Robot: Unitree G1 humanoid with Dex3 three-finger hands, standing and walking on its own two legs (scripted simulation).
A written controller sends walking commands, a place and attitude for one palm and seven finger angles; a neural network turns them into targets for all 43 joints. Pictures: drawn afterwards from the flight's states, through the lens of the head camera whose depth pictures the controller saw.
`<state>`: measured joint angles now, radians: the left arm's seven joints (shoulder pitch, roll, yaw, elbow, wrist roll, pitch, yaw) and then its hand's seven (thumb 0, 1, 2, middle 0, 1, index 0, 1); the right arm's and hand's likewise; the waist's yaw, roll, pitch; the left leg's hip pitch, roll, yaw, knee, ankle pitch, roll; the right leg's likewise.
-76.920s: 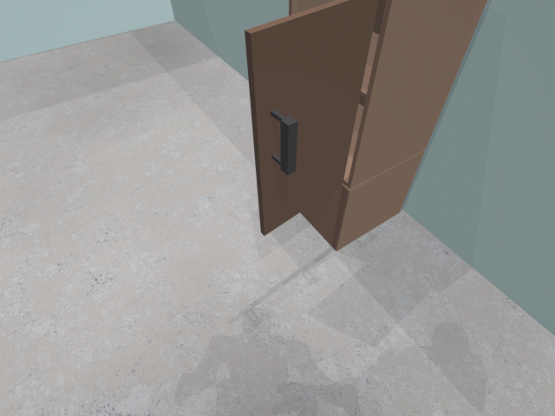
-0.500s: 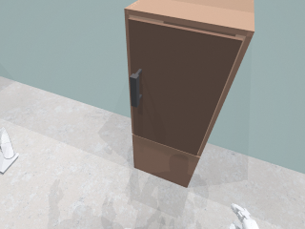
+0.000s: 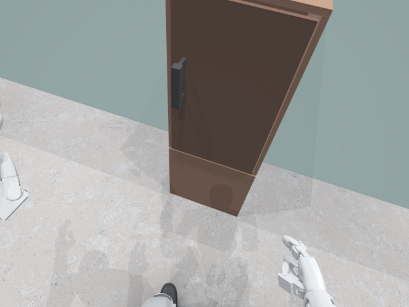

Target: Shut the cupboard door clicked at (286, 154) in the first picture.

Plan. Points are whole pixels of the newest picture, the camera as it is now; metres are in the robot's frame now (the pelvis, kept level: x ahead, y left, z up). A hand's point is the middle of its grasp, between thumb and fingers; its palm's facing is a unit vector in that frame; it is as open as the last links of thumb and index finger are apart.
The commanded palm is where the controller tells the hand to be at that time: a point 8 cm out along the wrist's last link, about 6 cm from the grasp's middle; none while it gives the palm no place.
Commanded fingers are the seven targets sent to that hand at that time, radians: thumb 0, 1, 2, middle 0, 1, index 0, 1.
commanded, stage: stop stepping back and stand still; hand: left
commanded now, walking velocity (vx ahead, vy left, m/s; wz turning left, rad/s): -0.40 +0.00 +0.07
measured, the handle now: (179, 83) +0.70 +0.14 +0.02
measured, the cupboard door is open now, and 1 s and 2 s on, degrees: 0 0 0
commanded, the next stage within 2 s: let the arm hang, fingers relaxed in 0.76 s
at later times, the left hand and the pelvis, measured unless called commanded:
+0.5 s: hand out of the picture +0.14 +0.26 +0.18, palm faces +0.35 -0.83 -0.44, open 7.4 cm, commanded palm +0.08 +0.32 +0.19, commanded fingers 0.00 0.90 0.90 -0.20 -0.30 -0.20 -0.30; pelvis -0.06 +0.01 +0.01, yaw +2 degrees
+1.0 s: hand (40, 291) +0.13 +0.28 +0.00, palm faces +0.18 -0.89 -0.41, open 7.4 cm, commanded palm none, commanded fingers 0.00 0.90 0.90 -0.20 -0.30 -0.20 -0.30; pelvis -0.06 +0.04 +0.00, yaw +5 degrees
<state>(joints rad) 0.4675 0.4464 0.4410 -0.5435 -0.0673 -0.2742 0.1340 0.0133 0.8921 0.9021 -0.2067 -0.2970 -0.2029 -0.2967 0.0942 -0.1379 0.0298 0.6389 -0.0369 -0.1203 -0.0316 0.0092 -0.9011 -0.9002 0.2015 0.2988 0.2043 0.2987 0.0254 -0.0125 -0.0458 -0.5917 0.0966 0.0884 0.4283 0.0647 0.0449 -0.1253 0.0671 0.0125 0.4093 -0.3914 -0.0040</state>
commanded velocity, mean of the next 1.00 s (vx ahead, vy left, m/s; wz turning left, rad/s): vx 0.09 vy -0.01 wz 0.00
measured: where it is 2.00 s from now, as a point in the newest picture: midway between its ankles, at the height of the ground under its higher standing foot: outside the picture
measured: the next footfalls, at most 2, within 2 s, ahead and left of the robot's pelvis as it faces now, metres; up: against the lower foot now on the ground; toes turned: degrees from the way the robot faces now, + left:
left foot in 0.24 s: +0.10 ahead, +0.10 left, +0.00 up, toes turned +2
right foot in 0.84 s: -0.04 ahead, -0.05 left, +0.00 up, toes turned +3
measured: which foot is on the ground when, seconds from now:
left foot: down 0.00-0.12, up 0.14-0.22, down 0.24-0.86, up 0.88-0.96, down 0.98-1.00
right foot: down 0.00-0.70, up 0.72-0.82, down 0.84-1.00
